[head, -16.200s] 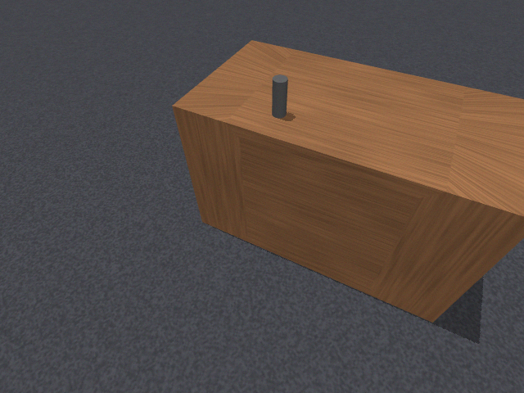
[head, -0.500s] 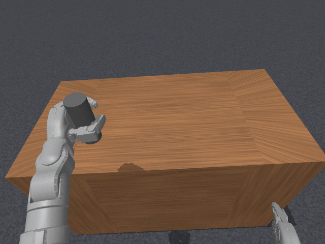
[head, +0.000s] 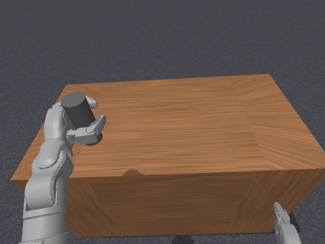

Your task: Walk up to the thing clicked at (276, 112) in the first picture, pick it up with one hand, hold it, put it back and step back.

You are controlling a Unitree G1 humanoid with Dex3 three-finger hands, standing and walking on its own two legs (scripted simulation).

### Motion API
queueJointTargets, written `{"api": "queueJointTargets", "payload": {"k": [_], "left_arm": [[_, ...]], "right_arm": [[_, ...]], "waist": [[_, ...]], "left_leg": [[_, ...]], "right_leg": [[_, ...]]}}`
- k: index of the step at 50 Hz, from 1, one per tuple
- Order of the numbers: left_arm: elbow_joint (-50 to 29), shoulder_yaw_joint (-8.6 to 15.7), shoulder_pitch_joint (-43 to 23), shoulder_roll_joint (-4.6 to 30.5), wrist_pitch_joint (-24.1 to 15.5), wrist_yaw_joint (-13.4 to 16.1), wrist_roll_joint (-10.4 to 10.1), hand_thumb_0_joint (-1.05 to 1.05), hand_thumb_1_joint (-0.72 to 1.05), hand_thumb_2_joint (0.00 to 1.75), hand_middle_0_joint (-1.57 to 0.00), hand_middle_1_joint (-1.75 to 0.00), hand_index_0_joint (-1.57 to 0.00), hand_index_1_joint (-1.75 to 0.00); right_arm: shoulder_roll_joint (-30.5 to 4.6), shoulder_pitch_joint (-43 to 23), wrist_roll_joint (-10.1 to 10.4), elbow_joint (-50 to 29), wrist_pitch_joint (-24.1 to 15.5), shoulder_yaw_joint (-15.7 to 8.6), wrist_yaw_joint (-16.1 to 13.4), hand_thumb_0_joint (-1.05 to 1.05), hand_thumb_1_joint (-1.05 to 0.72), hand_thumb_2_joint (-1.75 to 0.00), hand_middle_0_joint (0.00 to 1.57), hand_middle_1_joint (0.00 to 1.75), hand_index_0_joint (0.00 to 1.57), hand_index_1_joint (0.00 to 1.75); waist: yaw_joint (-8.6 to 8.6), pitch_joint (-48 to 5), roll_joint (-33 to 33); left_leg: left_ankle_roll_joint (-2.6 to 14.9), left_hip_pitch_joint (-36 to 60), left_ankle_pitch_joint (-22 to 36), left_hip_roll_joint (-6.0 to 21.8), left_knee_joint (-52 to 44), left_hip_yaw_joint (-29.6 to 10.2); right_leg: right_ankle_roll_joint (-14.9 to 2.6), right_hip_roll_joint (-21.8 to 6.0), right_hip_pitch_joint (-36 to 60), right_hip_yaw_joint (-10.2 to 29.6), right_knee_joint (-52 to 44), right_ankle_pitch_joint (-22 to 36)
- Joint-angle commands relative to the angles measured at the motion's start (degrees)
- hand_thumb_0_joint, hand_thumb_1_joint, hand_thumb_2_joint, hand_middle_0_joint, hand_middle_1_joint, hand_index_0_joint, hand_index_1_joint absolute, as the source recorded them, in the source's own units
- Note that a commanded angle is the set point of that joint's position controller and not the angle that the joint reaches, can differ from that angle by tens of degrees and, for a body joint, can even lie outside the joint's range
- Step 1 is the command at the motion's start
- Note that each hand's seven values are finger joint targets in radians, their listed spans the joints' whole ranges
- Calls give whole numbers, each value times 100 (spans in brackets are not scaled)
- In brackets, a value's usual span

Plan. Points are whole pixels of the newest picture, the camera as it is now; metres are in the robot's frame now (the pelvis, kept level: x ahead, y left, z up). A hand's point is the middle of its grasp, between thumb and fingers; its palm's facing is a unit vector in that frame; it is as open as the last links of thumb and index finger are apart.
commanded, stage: hold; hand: left
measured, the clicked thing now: (84, 120) +0.34 +0.18 +0.19
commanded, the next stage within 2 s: none
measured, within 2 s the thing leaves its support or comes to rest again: neither
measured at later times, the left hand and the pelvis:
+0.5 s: hand (88, 123) +0.32 +0.17 +0.19, palm faces +0.14 -0.99 +0.00, open 6.5 cm; pelvis +0.00 -0.01 +0.00, yaw +1 degrees
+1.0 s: hand (87, 126) +0.32 +0.17 +0.19, palm faces +0.12 -0.99 +0.00, open 6.5 cm; pelvis -0.01 -0.01 +0.00, yaw +1 degrees
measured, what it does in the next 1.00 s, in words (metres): stands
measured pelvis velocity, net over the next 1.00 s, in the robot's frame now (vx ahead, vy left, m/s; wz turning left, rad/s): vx -0.01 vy -0.01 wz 0.01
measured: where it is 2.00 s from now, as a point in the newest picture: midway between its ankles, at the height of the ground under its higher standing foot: outside the picture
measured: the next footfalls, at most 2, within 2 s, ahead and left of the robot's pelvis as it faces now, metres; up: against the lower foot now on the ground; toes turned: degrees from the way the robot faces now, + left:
none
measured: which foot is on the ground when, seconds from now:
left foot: down 0.00-1.00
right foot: down 0.00-1.00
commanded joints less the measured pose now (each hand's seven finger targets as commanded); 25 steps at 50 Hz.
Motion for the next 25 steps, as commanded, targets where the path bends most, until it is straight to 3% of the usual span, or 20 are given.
{"api": "queueJointTargets", "payload": {"k": [1, 3, 5, 6, 7, 9, 12, 13, 14, 19, 21, 22, 23, 24, 25], "left_arm": [[-1520, 269, -2132, 880, -335, -40, -65, 0, 46, 125, -135, -142, -138, -141], [-1603, 263, -2176, 868, -290, -49, -54, 0, 48, 124, -135, -141, -137, -140], [-1600, 318, -2033, 910, -212, -49, -64, 0, 49, 125, -135, -141, -137, -141], [-1787, 253, -2094, 890, -207, -65, -57, 0, 49, 125, -135, -142, -137, -141], [-1762, 336, -2034, 938, -180, -56, -64, 0, 49, 125, -135, -142, -137, -141], [-1942, 319, -2002, 913, -147, -57, -57, 0, 49, 125, -136, -142, -138, -141], [-1932, 365, -1933, 869, -76, -39, -105, 0, 50, 125, -134, -142, -137, -141], [-1956, 417, -1830, 950, -60, -50, -92, 0, 51, 125, -134, -141, -136, -140], [-1945, 399, -1912, 923, -49, -43, -94, 0, 52, 125, -134, -142, -136, -141], [-2099, 450, -1717, 908, 19, -88, -157, 0, 52, 127, -135, -143, -138, -142], [-2129, 352, -1673, 852, 72, -123, -140, 0, 52, 128, -135, -143, -138, -143], [-2057, 428, -1655, 906, 76, -131, -151, 0, 50, 128, -136, -144, -138, -143], [-2030, 356, -1649, 810, 92, -142, -157, 0, 50, 127, -136, -143, -138, -143], [-1935, 376, -1601, 854, 101, -147, -145, 0, 52, 128, -136, -144, -139, -144], [-1953, 381, -1682, 861, 100, -158, -142, 0, 51, 128, -137, -144, -139, -144]], "right_arm": [[-702, -538, 20, -864, -339, -189, -37, 0, 54, -5, 5, 5, 5, 5], [-630, -548, 2, -954, -350, -129, -43, 0, 54, -5, 5, 5, 5, 5], [-806, -502, 2, -748, -347, -293, -37, 0, 54, -5, 5, 5, 5, 5], [-716, -476, 6, -726, -352, -227, -21, 0, 54, -5, 5, 5, 5, 5], [-830, -548, 1, -838, -363, -302, -27, 0, 54, -5, 5, 5, 5, 5], [-690, -588, 6, -867, -350, -178, -7, 0, 54, -5, 5, 5, 5, 5], [-739, -580, -5, -681, -357, -232, -14, 0, 54, -5, 5, 5, 5, 5], [-817, -596, 2, -781, -355, -307, -31, 0, 54, -5, 5, 5, 5, 5], [-878, -738, -4, -848, -371, -354, -42, 0, 54, -5, 5, 5, 5, 5], [-762, -729, 5, -756, -366, -258, -52, 0, 54, -5, 5, 5, 5, 5], [-673, -675, 6, -544, -363, -206, -54, 0, 54, -5, 5, 5, 5, 5], [-758, -631, -12, -555, -356, -261, -59, 0, 54, -5, 5, 5, 5, 5], [-647, -684, -17, -479, -379, -136, -57, 0, 54, -5, 5, 5, 5, 5], [-795, -779, -20, -552, -394, -265, -65, 0, 54, -5, 5, 5, 5, 5], [-653, -742, -22, -439, -381, -137, -67, 0, 54, -5, 5, 5, 5, 5]], "waist": [[42, -1042, -218], [20, -1195, -218], [35, -1090, -120], [27, -1151, -14], [32, -1284, -104], [87, -1258, -189], [76, -958, -193], [84, -1226, -252], [41, -1051, -304], [98, -1076, -368], [69, -1083, -302], [32, -1072, -369], [68, -942, -345], [49, -951, -340], [74, -982, -358]], "left_leg": [[195, 1062, 1582, -168, -457, 179], [206, 1148, 1703, -171, -437, 186], [188, 1124, 1638, -174, -472, 184], [182, 1193, 1702, -170, -457, 181], [184, 1270, 1886, -159, -435, 163], [198, 1218, 1885, -168, -440, 160], [181, 1112, 1547, -173, -534, 153], [197, 1229, 1695, -185, -499, 157], [201, 1176, 1590, -196, -505, 186], [230, 1170, 1652, -227, -475, 194], [242, 1218, 1776, -239, -434, 211], [251, 1212, 1769, -231, -439, 205], [244, 1188, 1727, -231, -460, 194], [241, 1154, 1656, -229, -480, 199], [249, 1157, 1681, -247, -460, 200]], "right_leg": [[-120, 224, -116, -494, -584, 1833], [-104, 218, -62, -491, -615, 1954], [-122, 218, -85, -496, -600, 1888], [-124, 220, -85, -502, -591, 1941], [-123, 229, -21, -515, -562, 2082], [-119, 224, 30, -520, -599, 2089], [-120, 229, -75, -527, -663, 1765], [-113, 221, 26, -520, -664, 1910], [-98, 209, -68, -499, -704, 1846], [-79, 180, 12, -494, -725, 1946], [-65, 163, -16, -474, -697, 2118], [-53, 162, -14, -469, -713, 2116], [-57, 168, -61, -489, -709, 2048], [-62, 164, -76, -479, -713, 1987], [-57, 158, -80, -470, -734, 2027]]}}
